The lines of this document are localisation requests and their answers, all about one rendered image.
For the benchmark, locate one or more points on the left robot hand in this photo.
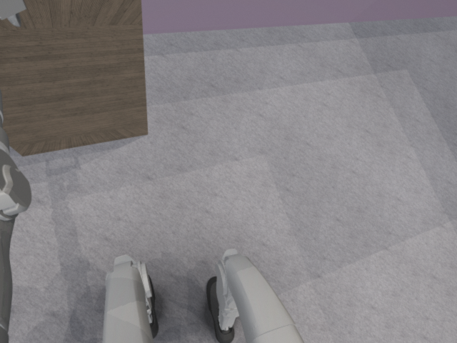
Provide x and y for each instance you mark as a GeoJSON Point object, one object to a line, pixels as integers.
{"type": "Point", "coordinates": [10, 9]}

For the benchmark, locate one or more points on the robot right foot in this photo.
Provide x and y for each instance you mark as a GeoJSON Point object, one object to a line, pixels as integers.
{"type": "Point", "coordinates": [226, 335]}

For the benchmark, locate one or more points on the left robot upper arm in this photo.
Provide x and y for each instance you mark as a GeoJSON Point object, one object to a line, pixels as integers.
{"type": "Point", "coordinates": [15, 197]}

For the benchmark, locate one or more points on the right robot shin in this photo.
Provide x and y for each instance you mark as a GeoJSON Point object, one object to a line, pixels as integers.
{"type": "Point", "coordinates": [227, 306]}

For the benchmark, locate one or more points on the cabinet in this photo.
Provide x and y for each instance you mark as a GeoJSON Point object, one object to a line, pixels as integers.
{"type": "Point", "coordinates": [73, 74]}

